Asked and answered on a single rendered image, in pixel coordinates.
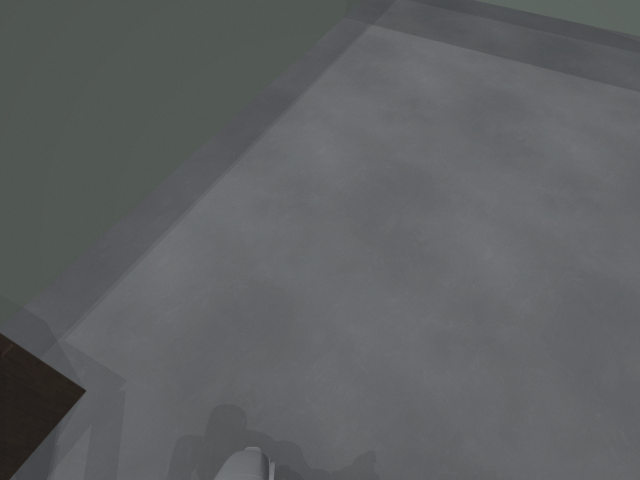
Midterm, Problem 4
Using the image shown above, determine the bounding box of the left robot thigh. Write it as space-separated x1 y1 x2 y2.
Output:
214 450 276 480

